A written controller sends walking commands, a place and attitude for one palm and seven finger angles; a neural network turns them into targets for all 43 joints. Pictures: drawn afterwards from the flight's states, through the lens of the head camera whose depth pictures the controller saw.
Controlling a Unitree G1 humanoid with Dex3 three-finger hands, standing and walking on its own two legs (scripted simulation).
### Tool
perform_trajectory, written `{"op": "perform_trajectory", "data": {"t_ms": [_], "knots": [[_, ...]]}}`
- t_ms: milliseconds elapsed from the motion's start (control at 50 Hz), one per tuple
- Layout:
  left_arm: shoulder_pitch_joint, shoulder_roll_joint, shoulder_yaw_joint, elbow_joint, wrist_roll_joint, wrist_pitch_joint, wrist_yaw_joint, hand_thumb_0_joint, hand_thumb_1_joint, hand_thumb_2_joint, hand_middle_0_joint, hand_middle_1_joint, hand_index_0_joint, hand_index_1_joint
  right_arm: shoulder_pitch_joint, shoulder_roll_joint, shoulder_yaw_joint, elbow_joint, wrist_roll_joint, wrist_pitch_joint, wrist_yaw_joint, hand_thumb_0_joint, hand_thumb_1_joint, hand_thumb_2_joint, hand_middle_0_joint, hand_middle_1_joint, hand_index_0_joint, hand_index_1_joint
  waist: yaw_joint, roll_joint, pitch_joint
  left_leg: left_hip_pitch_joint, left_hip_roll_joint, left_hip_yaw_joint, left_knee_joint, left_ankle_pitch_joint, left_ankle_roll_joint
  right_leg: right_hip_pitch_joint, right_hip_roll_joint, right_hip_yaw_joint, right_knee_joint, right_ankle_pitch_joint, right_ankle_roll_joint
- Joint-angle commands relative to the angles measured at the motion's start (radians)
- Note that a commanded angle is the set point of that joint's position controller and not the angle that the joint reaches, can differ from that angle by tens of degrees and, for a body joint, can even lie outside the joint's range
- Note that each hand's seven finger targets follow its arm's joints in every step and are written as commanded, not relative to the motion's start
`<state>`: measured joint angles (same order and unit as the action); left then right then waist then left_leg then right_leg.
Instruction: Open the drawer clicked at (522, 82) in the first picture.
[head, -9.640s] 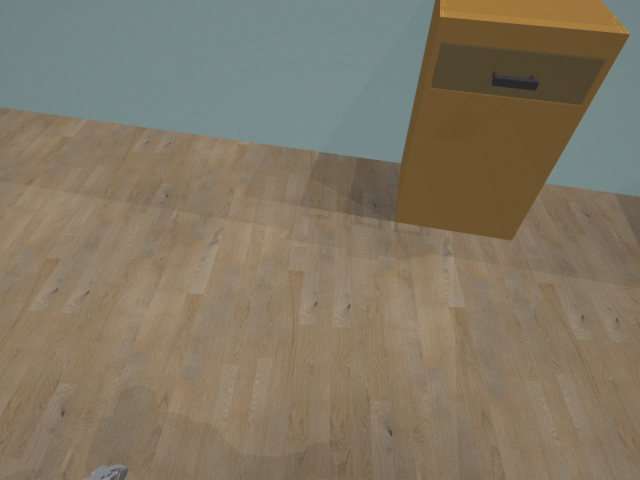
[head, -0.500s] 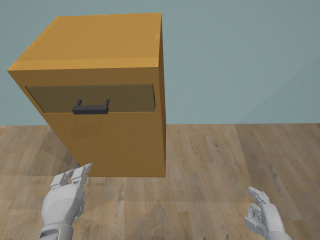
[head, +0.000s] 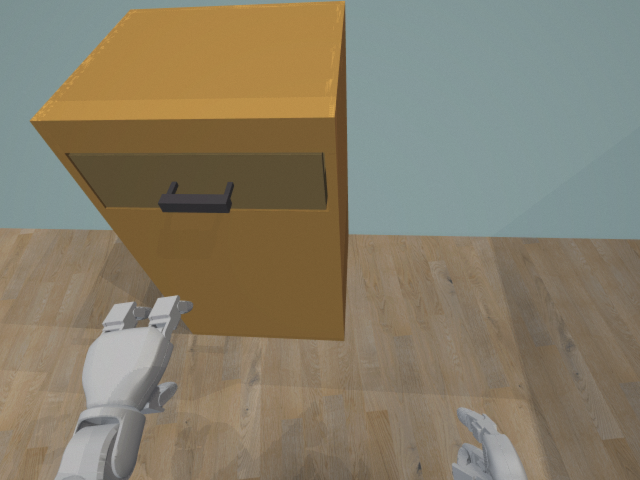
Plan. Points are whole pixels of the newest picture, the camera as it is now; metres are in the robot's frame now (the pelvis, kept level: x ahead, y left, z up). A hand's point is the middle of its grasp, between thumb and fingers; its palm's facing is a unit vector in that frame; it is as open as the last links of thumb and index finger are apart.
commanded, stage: raise the hand with hooked fingers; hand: left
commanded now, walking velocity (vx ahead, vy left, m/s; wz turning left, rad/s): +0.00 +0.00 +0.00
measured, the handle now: (198, 195) +0.58 +0.29 -0.03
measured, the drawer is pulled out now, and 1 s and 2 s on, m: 0.00 0.00 0.00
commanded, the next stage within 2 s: move the hooked fingers above the handle in 1.10 s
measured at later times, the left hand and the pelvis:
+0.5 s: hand (134, 303) +0.29 +0.25 +0.08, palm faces +0.06 -0.07 -1.00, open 13.5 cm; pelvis +0.01 +0.02 +0.02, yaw +0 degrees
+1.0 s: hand (138, 279) +0.31 +0.25 +0.10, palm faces +0.00 -0.08 -1.00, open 13.8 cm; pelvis +0.01 +0.02 +0.03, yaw +0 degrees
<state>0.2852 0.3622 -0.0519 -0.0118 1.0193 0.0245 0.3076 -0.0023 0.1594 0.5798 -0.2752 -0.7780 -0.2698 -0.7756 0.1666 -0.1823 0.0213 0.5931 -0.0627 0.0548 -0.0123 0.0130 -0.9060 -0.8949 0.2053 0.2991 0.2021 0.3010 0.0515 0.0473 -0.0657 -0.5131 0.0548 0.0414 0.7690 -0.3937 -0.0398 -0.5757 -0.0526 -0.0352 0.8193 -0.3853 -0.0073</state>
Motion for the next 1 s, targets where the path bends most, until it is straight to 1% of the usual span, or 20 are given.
{"op": "perform_trajectory", "data": {"t_ms": [0, 60, 120, 140, 160, 220, 300, 340, 360, 420, 520, 580, 620, 680, 700, 760, 840, 920, 940, 980], "knots": [[-0.066, 0.184, 0.153, -0.202, 0.002, -0.067, 0.052, 0.0, -0.057, 0.49, -0.268, -0.915, -0.268, -0.915, -0.134, -0.134, -0.069, -0.165, -0.007, -0.064, -0.012, 0.0, -0.9, -0.9, 0.2, 0.3, 0.2, 0.3, 0.029, -0.052, -0.199, 0.09, -0.08, 0.0, -0.114, 0.229, 0.061, 0.203, 0.045, 0.029, -0.17, 0.25, -0.027], [-0.14, 0.197, 0.169, -0.221, 0.005, -0.082, 0.093, 0.0, -0.127, 0.46, -0.273, -0.96, -0.273, -0.96, -0.125, -0.14, -0.083, -0.161, -0.006, -0.069, -0.007, 0.0, -0.9, -0.9, 0.2, 0.3, 0.2, 0.3, 0.02, -0.035, -0.222, 0.12, -0.081, 0.0, -0.116, 0.247, 0.058, 0.186, 0.048, 0.021, -0.169, 0.237, -0.031], [-0.183, 0.186, 0.151, -0.205, -0.002, -0.063, 0.105, 0.0, -0.197, 0.43, -0.278, -1.005, -0.278, -1.005, -0.121, -0.15, -0.094, -0.151, 0.002, -0.067, -0.002, 0.0, -0.9, -0.9, 0.2, 0.3, 0.2, 0.3, 0.011, -0.011, -0.236, 0.153, -0.077, -0.001, -0.125, 0.281, 0.056, 0.184, 0.052, 0.001, -0.164, 0.262, -0.033], [-0.214, 0.185, 0.144, -0.198, -0.004, -0.049, 0.101, 0.0, -0.22, 0.42, -0.28, -1.02, -0.28, -1.02, -0.127, -0.152, -0.096, -0.151, 0.005, -0.068, -0.001, 0.0, -0.9, -0.9, 0.2, 0.3, 0.2, 0.3, 0.004, -0.039, -0.225, 0.154, -0.076, -0.005, -0.128, 0.281, 0.058, 0.179, 0.052, 0.002, -0.172, 0.252, -0.031], [-0.221, 0.179, 0.132, -0.187, -0.006, -0.037, 0.095, 0.0, -0.243, 0.41, -0.282, -1.035, -0.282, -1.035, -0.131, -0.154, -0.097, -0.149, 0.01, -0.067, -0.003, 0.0, -0.9, -0.9, 0.2, 0.3, 0.2, 0.3, 0.006, -0.036, -0.209, 0.154, -0.075, -0.003, -0.139, 0.281, 0.059, 0.187, 0.053, -0.006, -0.175, 0.256, -0.03], [-0.261, 0.183, 0.104, -0.196, -0.007, -0.005, 0.057, 0.0, -0.313, 0.38, -0.287, -1.08, -0.287, -1.08, -0.141, -0.16, -0.096, -0.145, 0.018, -0.062, -0.004, 0.0, -0.9, -0.9, 0.2, 0.3, 0.2, 0.3, 0.018, -0.005, -0.234, 0.194, -0.073, -0.006, -0.166, 0.34, 0.059, 0.231, 0.052, -0.012, -0.182, 0.299, -0.033], [-0.324, 0.204, 0.099, -0.171, -0.008, 0.024, -0.008, 0.0, -0.407, 0.34, -0.293, -1.14, -0.293, -1.14, -0.149, -0.16, -0.087, -0.138, 0.028, -0.051, -0.007, 0.0, -0.9, -0.9, 0.2, 0.3, 0.2, 0.3, 0.022, -0.028, -0.194, 0.219, -0.071, -0.006, -0.208, 0.366, 0.058, 0.272, 0.057, -0.016, -0.215, 0.315, -0.031], [-0.36, 0.228, 0.114, -0.173, -0.005, 0.029, -0.033, 0.0, -0.453, 0.32, -0.297, -1.17, -0.297, -1.17, -0.156, -0.159, -0.081, -0.141, 0.03, -0.044, -0.009, 0.0, -0.9, -0.9, 0.2, 0.3, 0.2, 0.3, 0.028, -0.02, -0.197, 0.236, -0.071, -0.006, -0.225, 0.393, 0.057, 0.3, 0.058, -0.017, -0.228, 0.329, -0.031], [-0.375, 0.218, 0.101, -0.166, -0.006, 0.03, -0.046, 0.0, -0.477, 0.31, -0.298, -1.185, -0.298, -1.185, -0.156, -0.156, -0.077, -0.14, 0.032, -0.041, -0.008, 0.0, -0.9, -0.9, 0.2, 0.3, 0.2, 0.3, 0.03, -0.015, -0.184, 0.242, -0.072, -0.005, -0.235, 0.387, 0.055, 0.304, 0.058, -0.016, -0.237, 0.325, -0.031], [-0.429, 0.234, 0.106, -0.152, -0.013, 0.026, -0.081, 0.0, -0.5, 0.3, -0.3, -1.2, -0.3, -1.2, -0.152, -0.154, -0.072, -0.134, 0.035, -0.035, -0.011, 0.0, -0.9, -0.9, 0.2, 0.3, 0.2, 0.3, 0.032, -0.022, -0.188, 0.266, -0.074, 0.002, -0.255, 0.405, 0.056, 0.341, 0.059, -0.015, -0.261, 0.359, -0.03], [-0.542, 0.249, 0.098, -0.115, -0.028, 0.014, -0.134, 0.0, -0.5, 0.3, -0.3, -1.2, -0.3, -1.2, -0.155, -0.151, -0.063, -0.122, 0.041, -0.029, -0.017, 0.0, -0.9, -0.9, 0.2, 0.3, 0.2, 0.3, 0.02, -0.036, -0.171, 0.287, -0.08, 0.009, -0.281, 0.398, 0.057, 0.37, 0.059, -0.016, -0.301, 0.371, -0.025], [-0.613, 0.265, 0.098, -0.11, -0.034, -0.004, -0.159, 0.0, -0.5, 0.3, -0.3, -1.2, -0.3, -1.2, -0.155, -0.154, -0.062, -0.116, 0.043, -0.027, -0.02, 0.0, -0.9, -0.9, 0.2, 0.3, 0.2, 0.3, 0.017, -0.021, -0.179, 0.302, -0.082, 0.009, -0.295, 0.391, 0.056, 0.382, 0.059, -0.014, -0.318, 0.361, -0.026], [-0.644, 0.289, 0.113, -0.116, -0.042, -0.019, -0.173, 0.0, -0.5, 0.3, -0.3, -1.2, -0.3, -1.2, -0.148, -0.156, -0.063, -0.112, 0.042, -0.028, -0.023, 0.0, -0.9, -0.9, 0.2, 0.3, 0.2, 0.3, 0.022, -0.01, -0.213, 0.32, -0.084, 0.008, -0.299, 0.419, 0.057, 0.41, 0.058, -0.013, -0.322, 0.393, -0.026], [-0.666, 0.301, 0.126, -0.078, -0.063, -0.032, -0.191, 0.0, -0.5, 0.3, -0.3, -1.2, -0.3, -1.2, -0.145, -0.158, -0.064, -0.107, 0.048, -0.027, -0.025, 0.0, -0.9, -0.9, 0.2, 0.3, 0.2, 0.3, 0.022, -0.028, -0.202, 0.312, -0.086, 0.008, -0.309, 0.427, 0.059, 0.428, 0.055, -0.012, -0.336, 0.412, -0.023], [-0.641, 0.289, 0.121, -0.045, -0.066, -0.033, -0.198, 0.0, -0.5, 0.3, -0.3, -1.2, -0.3, -1.2, -0.139, -0.159, -0.065, -0.104, 0.05, -0.025, -0.024, 0.0, -0.9, -0.9, 0.2, 0.3, 0.2, 0.3, 0.024, -0.052, -0.182, 0.299, -0.087, 0.012, -0.313, 0.427, 0.059, 0.426, 0.057, -0.015, -0.339, 0.415, -0.022], [-0.581, 0.28, 0.127, -0.039, -0.078, -0.043, -0.217, 0.0, -0.5, 0.3, -0.3, -1.2, -0.3, -1.2, -0.132, -0.168, -0.071, -0.112, 0.052, -0.02, -0.014, 0.0, -0.9, -0.9, 0.2, 0.3, 0.2, 0.3, 0.038, -0.071, -0.19, 0.29, -0.084, 0.016, -0.325, 0.436, 0.057, 0.449, 0.055, -0.015, -0.343, 0.422, -0.022], [-0.584, 0.284, 0.138, -0.073, -0.074, -0.064, -0.207, 0.0, -0.5, 0.3, -0.3, -1.2, -0.3, -1.2, -0.132, -0.173, -0.076, -0.121, 0.053, -0.017, -0.007, 0.0, -0.9, -0.9, 0.2, 0.3, 0.2, 0.3, 0.038, -0.048, -0.185, 0.285, -0.085, 0.013, -0.328, 0.434, 0.057, 0.438, 0.057, -0.015, -0.343, 0.411, -0.024], [-0.607, 0.313, 0.169, -0.113, -0.063, -0.086, -0.161, 0.0, -0.5, 0.3, -0.3, -1.2, -0.3, -1.2, -0.12, -0.172, -0.085, -0.116, 0.052, -0.022, -0.009, 0.0, -0.9, -0.9, 0.2, 0.3, 0.2, 0.3, 0.042, -0.027, -0.229, 0.302, -0.087, 0.014, -0.323, 0.437, 0.06, 0.441, 0.053, -0.01, -0.337, 0.414, -0.025], [-0.618, 0.331, 0.188, -0.115, -0.061, -0.089, -0.147, 0.0, -0.5, 0.3, -0.3, -1.2, -0.3, -1.2, -0.12, -0.174, -0.086, -0.113, 0.051, -0.023, -0.009, 0.0, -0.9, -0.9, 0.2, 0.3, 0.2, 0.3, 0.039, -0.039, -0.225, 0.296, -0.085, 0.008, -0.325, 0.428, 0.059, 0.442, 0.055, -0.009, -0.34, 0.398, -0.025], [-0.621, 0.307, 0.168, -0.096, -0.062, -0.084, -0.127, 0.0, -0.5, 0.3, -0.3, -1.2, -0.3, -1.2, -0.118, -0.169, -0.089, -0.105, 0.056, -0.027, -0.01, 0.0, -0.9, -0.9, 0.2, 0.3, 0.2, 0.3, 0.034, -0.019, -0.215, 0.297, -0.087, 0.014, -0.324, 0.417, 0.06, 0.427, 0.053, -0.011, -0.34, 0.394, -0.025]]}}
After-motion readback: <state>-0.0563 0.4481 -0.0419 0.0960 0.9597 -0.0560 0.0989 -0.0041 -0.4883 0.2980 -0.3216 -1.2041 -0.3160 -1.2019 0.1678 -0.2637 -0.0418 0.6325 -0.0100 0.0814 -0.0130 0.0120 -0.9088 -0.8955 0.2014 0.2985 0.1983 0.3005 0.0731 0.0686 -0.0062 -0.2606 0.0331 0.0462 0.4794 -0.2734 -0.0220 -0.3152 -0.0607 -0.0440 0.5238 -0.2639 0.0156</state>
